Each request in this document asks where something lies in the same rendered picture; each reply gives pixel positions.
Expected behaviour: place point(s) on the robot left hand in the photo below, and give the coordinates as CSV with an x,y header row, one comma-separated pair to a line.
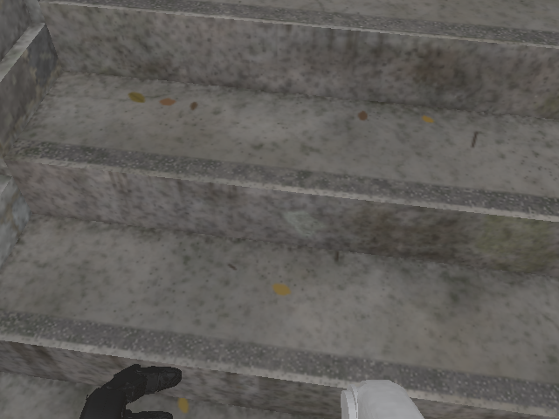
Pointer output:
x,y
131,383

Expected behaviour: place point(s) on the robot right thigh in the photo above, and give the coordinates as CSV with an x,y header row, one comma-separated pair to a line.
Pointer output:
x,y
378,399

